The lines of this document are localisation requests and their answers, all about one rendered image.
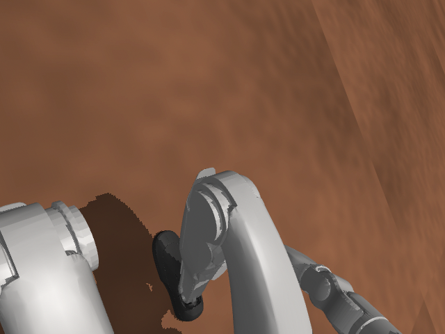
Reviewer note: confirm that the right robot hand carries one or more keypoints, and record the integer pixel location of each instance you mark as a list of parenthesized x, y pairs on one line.
[(300, 262)]

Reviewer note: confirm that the right robot arm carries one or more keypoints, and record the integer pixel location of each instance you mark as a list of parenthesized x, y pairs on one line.
[(348, 312)]

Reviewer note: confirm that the right robot foot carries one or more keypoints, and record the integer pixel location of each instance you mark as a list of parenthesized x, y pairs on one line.
[(167, 258)]

